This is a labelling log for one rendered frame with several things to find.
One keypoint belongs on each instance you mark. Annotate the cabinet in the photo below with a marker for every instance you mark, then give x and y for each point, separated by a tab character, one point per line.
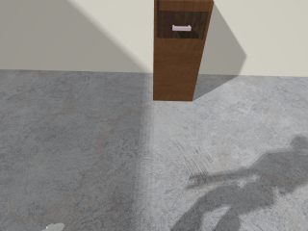
176	62

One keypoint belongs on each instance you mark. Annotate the drawer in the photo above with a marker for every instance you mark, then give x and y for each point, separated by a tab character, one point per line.
166	20

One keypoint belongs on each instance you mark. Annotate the handle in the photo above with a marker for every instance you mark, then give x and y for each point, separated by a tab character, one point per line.
181	28

